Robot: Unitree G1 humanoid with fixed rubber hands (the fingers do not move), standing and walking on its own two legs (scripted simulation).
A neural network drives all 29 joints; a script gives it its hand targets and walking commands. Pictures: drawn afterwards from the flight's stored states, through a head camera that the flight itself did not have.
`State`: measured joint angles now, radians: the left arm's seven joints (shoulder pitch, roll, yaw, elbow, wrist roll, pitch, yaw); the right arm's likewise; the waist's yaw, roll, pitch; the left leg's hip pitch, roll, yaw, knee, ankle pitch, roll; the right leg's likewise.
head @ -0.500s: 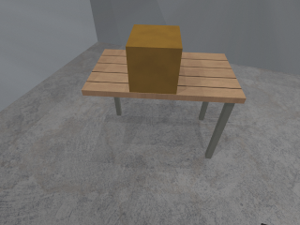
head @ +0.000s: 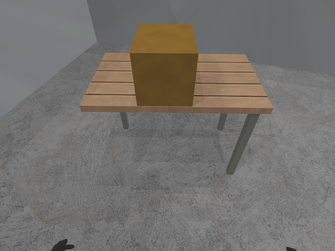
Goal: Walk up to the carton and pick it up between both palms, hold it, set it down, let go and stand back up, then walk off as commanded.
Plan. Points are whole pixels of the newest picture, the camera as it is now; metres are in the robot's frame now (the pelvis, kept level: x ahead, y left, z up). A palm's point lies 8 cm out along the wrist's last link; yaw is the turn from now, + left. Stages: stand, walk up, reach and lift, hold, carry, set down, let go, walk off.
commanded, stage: walk off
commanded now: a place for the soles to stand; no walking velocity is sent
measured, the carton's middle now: (165, 64) +0.91 +0.00 +0.00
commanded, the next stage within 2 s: stand in 0.56 s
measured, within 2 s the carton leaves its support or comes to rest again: neither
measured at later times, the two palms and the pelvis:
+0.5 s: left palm out of the picture +0.13 +0.30 -0.09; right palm out of the picture +0.13 -0.30 -0.09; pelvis +0.02 +0.00 +0.00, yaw +0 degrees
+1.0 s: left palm out of the picture +0.10 +0.29 -0.09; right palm out of the picture +0.08 -0.30 -0.10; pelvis -0.01 +0.00 +0.01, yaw +0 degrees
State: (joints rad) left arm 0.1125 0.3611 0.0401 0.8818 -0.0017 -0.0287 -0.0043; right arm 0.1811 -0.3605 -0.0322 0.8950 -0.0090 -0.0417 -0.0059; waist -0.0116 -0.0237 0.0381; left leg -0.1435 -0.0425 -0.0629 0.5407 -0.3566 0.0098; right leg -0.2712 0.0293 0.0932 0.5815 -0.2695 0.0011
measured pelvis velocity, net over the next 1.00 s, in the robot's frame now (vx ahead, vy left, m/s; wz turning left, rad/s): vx -0.01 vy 0.00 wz -0.01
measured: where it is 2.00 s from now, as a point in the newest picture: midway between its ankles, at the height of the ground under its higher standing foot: outside the picture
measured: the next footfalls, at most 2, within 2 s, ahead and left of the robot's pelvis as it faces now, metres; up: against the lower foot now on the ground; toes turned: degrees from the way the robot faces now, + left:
none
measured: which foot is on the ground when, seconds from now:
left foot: down 0.00-1.00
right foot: down 0.00-1.00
